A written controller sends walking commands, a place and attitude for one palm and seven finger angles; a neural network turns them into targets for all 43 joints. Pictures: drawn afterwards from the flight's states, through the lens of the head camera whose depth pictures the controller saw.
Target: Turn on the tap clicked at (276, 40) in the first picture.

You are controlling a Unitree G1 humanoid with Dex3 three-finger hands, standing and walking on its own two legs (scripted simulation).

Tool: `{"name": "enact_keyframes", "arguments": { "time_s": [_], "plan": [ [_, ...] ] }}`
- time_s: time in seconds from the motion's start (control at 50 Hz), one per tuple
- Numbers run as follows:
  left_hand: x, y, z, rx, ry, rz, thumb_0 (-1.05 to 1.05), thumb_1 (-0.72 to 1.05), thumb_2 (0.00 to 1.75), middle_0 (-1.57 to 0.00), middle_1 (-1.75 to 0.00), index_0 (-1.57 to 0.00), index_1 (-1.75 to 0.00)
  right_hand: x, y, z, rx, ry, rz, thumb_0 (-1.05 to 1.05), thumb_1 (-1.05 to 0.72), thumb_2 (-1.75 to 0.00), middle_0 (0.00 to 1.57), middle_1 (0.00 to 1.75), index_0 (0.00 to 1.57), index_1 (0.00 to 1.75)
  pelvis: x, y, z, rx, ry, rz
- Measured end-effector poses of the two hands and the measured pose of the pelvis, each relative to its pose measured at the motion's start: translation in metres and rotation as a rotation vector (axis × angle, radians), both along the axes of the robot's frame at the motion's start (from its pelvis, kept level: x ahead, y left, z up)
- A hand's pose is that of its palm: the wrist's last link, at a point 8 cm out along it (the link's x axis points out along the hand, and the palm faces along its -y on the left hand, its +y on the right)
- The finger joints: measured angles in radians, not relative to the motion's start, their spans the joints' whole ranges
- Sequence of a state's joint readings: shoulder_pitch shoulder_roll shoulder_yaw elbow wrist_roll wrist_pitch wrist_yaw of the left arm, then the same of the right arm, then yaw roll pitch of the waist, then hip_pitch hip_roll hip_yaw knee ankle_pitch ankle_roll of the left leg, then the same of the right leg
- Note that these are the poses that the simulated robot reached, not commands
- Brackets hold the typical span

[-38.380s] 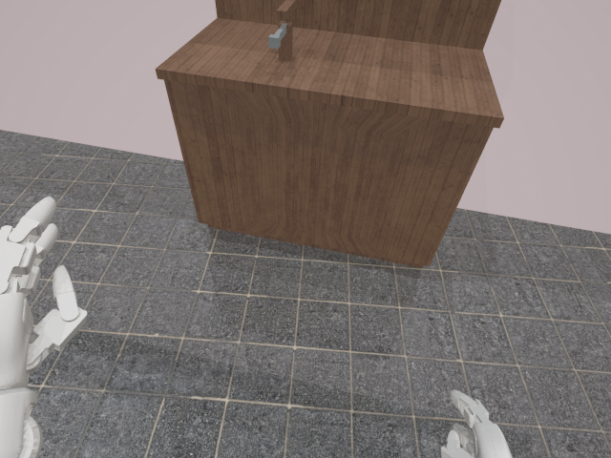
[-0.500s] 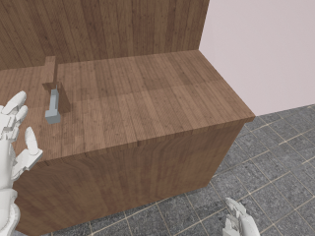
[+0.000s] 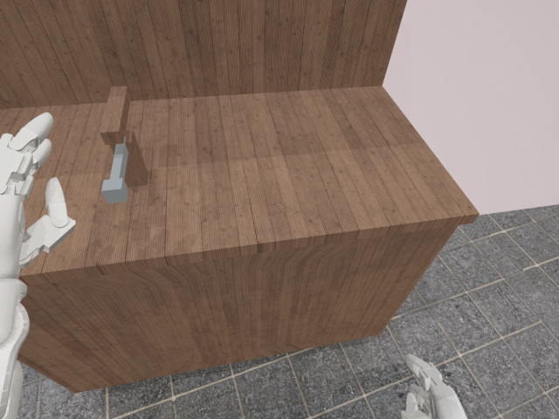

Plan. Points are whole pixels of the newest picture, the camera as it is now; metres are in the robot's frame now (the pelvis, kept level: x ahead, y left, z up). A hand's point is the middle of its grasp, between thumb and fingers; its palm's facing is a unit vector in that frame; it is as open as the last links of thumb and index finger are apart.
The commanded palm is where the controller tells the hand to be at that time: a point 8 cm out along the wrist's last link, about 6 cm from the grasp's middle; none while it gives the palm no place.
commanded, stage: turn the palm inward beside the body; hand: left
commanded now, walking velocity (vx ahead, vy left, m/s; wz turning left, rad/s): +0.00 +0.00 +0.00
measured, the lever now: (115, 190) +0.39 +0.31 +0.09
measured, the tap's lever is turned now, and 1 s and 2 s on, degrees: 0 0 0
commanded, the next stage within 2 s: none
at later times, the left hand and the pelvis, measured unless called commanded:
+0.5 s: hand (114, 282) +0.21 +0.21 +0.16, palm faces +0.52 -0.79 -0.32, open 7.4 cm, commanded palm +0.15 +0.25 +0.17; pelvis -0.01 -0.07 -0.01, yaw +4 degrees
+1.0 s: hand (113, 292) +0.20 +0.21 +0.14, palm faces +0.47 -0.85 -0.21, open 7.4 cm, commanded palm +0.15 +0.25 +0.16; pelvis +0.01 -0.04 -0.01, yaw +3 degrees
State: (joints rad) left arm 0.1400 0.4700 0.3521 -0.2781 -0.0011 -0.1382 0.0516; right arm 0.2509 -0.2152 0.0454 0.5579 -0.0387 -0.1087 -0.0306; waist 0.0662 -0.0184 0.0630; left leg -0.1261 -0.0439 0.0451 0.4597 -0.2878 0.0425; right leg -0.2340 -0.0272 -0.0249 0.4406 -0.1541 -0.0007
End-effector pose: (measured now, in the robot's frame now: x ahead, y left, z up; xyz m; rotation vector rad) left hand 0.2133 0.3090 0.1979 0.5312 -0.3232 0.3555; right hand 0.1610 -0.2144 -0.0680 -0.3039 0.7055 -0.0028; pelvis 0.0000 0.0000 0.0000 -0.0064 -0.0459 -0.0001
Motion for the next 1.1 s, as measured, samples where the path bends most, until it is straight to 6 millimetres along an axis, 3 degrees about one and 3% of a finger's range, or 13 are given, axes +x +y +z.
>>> {"name": "enact_keyframes", "arguments": {
  "time_s": [0.04,0.08,0.2,0.26,0.38,0.46,0.54,0.66,0.84,1.1],
  "plan": [
    [0.002,0.007,0.009,-0.107,-0.031,0.028,0.01,0.88,0.9,-0.21,-0.31,-0.22,-0.3,-0.002,-0.002,-0.005,0.023,0.018,0.016,0.01,-0.9,-0.9,0.2,0.3,0.2,0.3,0.001,-0.004,0.001,0.006,-0.002,-0.007],
    [-0.001,0.001,0.007,-0.208,-0.03,0.029,0.01,0.89,0.9,-0.21,-0.31,-0.21,-0.3,-0.002,-0.006,-0.008,0.052,0.009,0.003,0.01,-0.9,-0.9,0.2,0.3,0.2,0.3,0.002,-0.007,0.0,0.004,-0.01,-0.014],
    [-0.027,-0.05,-0.037,-0.177,0.202,0.015,0.01,0.89,0.9,-0.2,-0.3,-0.2,-0.3,0.001,-0.026,-0.013,0.084,-0.027,-0.026,0.01,-0.9,-0.9,0.2,0.3,0.2,0.31,-0.004,-0.021,-0.003,0.015,-0.025,-0.004],
    [-0.045,-0.055,-0.05,-0.209,0.19,0.063,0.01,0.89,0.9,-0.21,-0.31,-0.21,-0.3,0.003,-0.037,-0.013,0.066,-0.032,-0.02,0.01,-0.9,-0.9,0.2,0.3,0.2,0.3,-0.009,-0.035,-0.006,0.021,-0.018,0.008],
    [-0.069,-0.049,-0.032,-0.198,-0.02,0.239,0.01,0.89,0.9,-0.21,-0.31,-0.21,-0.3,0.014,-0.053,-0.019,0.029,-0.035,0.052,0.01,-0.9,-0.9,0.2,0.3,0.2,0.3,-0.016,-0.059,-0.011,0.013,-0.004,0.05],
    [-0.063,-0.062,-0.024,-0.177,0.024,0.223,0.01,0.89,0.9,-0.2,-0.31,-0.21,-0.3,0.025,-0.058,-0.025,0.04,-0.049,0.053,0.01,-0.9,-0.9,0.2,0.3,0.2,0.3,-0.016,-0.065,-0.012,0.007,-0.01,0.068],
    [-0.047,-0.074,-0.032,-0.208,0.138,0.158,0.01,0.89,0.9,-0.2,-0.31,-0.21,-0.3,0.033,-0.062,-0.03,0.065,-0.058,0.003,0.01,-0.9,-0.9,0.2,0.3,0.2,0.3,-0.013,-0.068,-0.012,0.009,-0.003,0.065],
    [-0.04,-0.074,-0.043,-0.273,0.13,0.171,0.01,0.89,0.9,-0.21,-0.31,-0.21,-0.3,0.04,-0.067,-0.029,0.076,-0.059,-0.043,0.01,-0.9,-0.9,0.2,0.3,0.2,0.3,-0.002,-0.068,-0.014,0.01,0.028,0.048],
    [-0.059,-0.06,-0.048,-0.279,0.119,0.183,0.01,0.89,0.9,-0.21,-0.31,-0.21,-0.3,0.044,-0.057,-0.026,0.035,-0.062,-0.007,0.01,-0.9,-0.9,0.2,0.3,0.2,0.3,0.013,-0.052,-0.014,0.007,0.034,0.056],
    [-0.058,-0.061,-0.048,-0.334,0.119,0.111,0.01,0.89,0.9,-0.21,-0.31,-0.21,-0.3,0.045,-0.014,-0.018,0.093,-0.14,0.031,0.01,-0.9,-0.9,0.2,0.3,0.2,0.3,0.011,-0.033,-0.013,0.006,0.028,0.048]
  ]
}}
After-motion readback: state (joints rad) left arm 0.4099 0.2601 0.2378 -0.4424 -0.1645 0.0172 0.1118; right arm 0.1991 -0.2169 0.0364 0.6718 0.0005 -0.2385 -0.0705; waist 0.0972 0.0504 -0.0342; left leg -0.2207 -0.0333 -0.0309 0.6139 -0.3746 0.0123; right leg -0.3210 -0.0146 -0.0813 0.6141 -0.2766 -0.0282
